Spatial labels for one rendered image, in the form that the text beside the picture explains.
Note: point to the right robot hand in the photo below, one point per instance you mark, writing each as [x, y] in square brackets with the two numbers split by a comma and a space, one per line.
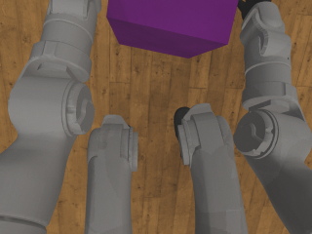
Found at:
[245, 7]

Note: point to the robot left shin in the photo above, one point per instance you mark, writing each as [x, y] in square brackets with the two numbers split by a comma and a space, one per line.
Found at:
[92, 148]

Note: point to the robot right thigh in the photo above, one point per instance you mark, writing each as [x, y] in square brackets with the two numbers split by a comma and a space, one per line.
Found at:
[219, 207]

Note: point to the carton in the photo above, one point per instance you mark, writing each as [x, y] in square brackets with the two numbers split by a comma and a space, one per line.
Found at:
[181, 28]

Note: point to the left robot forearm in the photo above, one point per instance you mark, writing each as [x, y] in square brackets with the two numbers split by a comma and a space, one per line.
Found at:
[66, 41]

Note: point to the right robot forearm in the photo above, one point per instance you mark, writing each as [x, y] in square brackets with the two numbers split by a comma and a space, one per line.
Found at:
[268, 66]

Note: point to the left robot upper arm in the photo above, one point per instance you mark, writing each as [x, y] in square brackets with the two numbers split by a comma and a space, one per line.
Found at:
[49, 113]

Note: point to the right robot upper arm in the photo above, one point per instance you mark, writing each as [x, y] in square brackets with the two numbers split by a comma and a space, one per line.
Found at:
[276, 145]

